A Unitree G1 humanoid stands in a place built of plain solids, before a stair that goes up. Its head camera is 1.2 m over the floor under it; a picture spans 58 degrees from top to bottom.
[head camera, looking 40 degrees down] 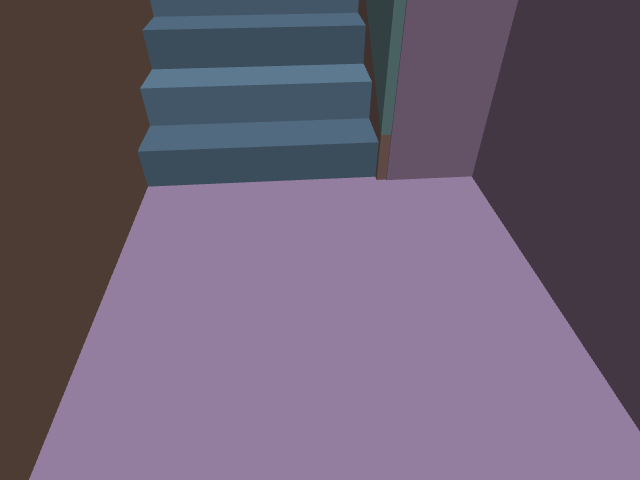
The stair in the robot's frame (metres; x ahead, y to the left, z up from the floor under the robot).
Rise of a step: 0.20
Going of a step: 0.28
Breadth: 1.17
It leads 5 degrees to the left of straight ahead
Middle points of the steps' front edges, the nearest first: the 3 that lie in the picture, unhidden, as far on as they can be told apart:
1.90 0.29 0.20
2.17 0.31 0.40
2.45 0.34 0.60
